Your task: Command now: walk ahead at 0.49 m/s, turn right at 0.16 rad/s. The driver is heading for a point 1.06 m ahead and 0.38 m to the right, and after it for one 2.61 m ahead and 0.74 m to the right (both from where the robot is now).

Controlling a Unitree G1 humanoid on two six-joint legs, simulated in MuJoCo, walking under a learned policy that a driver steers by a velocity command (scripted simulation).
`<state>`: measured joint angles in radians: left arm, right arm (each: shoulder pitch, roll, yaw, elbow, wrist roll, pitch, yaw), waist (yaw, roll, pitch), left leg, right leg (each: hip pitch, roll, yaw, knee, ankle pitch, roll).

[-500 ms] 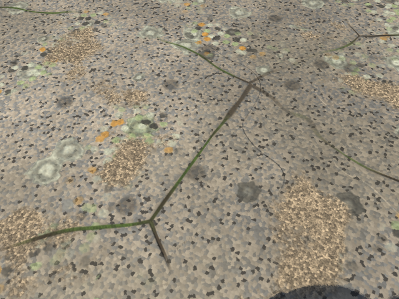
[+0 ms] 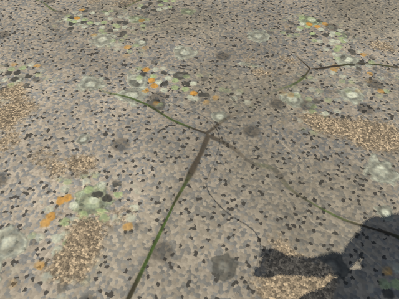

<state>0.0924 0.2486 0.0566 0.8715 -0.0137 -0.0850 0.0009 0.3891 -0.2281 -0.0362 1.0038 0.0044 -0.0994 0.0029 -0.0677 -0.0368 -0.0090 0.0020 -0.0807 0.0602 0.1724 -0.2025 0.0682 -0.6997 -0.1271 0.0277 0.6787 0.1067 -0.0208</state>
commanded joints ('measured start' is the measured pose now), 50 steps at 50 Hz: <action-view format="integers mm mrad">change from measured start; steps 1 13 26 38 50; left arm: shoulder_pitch -122 244 270 261 53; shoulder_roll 34 159 175 183 71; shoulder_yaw -5 50 50 33 19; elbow -83 -70 -100 -177 -275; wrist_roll -8 1 -10 -22 -9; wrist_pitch -13 -3 8 25 42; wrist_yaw -20 -33 11 14 -25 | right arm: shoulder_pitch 41 -115 -427 -105 -158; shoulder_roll -162 -174 -96 -157 -200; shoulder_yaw -32 -18 -25 -57 -68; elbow -23 -162 -302 -287 -224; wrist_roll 2 37 -5 -3 -6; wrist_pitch -3 -71 -24 -21 -17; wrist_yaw -10 12 -5 -2 -2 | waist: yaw -13 158 133 -13 20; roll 80 -66 -45 141 98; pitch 101 -177 20 -117 40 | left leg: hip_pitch -1 -794 -535 146 -85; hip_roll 295 126 102 451 316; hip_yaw -90 -164 -107 -585 -3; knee -66 1213 389 135 -19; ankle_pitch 212 -209 325 -184 292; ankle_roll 124 -19 -109 134 99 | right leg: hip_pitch -27 935 448 -106 -4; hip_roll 26 -157 36 94 16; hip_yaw -32 538 230 126 22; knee -81 -386 -458 631 148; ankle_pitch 30 -289 -142 -563 -78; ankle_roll -10 -311 -194 -3 12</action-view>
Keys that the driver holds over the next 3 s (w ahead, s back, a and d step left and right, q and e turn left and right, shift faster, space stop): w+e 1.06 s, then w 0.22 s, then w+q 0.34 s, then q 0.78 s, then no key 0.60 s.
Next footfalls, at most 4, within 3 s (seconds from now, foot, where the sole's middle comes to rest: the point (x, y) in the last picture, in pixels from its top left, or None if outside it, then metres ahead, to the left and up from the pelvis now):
0.18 right None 0.29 -0.14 -0.78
0.68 left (196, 270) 0.61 -0.01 -0.78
1.20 right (297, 239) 0.71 -0.38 -0.78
1.74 left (273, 158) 1.10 -0.37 -0.78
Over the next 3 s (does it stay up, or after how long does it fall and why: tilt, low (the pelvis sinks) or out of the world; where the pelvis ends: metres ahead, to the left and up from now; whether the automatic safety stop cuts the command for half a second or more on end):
stays up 1.01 -0.43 -0.01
